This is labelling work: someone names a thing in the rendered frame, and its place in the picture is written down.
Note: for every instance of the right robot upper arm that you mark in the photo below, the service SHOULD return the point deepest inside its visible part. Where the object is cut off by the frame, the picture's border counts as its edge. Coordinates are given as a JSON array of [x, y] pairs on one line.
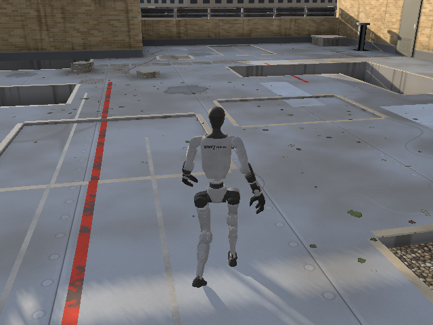
[[237, 143]]

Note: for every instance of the robot left hand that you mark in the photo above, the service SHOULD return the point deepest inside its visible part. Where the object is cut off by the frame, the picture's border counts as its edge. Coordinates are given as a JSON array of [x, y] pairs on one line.
[[185, 181]]

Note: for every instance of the left robot upper arm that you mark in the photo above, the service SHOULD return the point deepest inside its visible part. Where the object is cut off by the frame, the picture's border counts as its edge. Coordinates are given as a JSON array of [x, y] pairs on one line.
[[191, 152]]

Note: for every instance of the robot right forearm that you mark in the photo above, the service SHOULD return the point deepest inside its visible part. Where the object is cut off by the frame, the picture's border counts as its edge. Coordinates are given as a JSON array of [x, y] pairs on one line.
[[253, 182]]

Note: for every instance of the right robot foot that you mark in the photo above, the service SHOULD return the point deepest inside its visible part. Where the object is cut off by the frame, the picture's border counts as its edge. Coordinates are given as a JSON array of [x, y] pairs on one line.
[[232, 261]]

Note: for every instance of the robot right hand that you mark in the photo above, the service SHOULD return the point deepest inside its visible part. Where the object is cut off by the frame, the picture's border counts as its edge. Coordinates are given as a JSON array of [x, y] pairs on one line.
[[261, 202]]

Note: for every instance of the robot left forearm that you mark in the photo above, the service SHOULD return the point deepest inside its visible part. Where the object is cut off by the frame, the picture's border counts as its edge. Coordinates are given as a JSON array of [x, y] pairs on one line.
[[186, 174]]

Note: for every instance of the humanoid robot torso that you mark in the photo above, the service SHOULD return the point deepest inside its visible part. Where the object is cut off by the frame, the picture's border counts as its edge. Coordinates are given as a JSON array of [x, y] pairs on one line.
[[216, 160]]

